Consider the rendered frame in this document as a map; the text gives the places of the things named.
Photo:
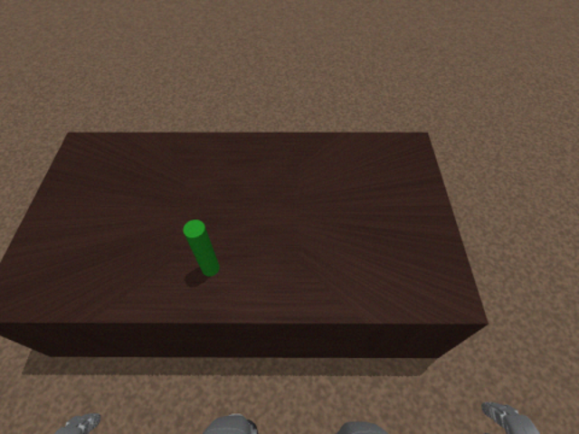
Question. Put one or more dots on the can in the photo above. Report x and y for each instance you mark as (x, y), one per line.
(198, 239)

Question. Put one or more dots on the right robot hand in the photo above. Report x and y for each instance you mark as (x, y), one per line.
(508, 418)

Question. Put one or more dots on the left robot hand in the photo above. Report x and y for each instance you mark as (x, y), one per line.
(80, 424)

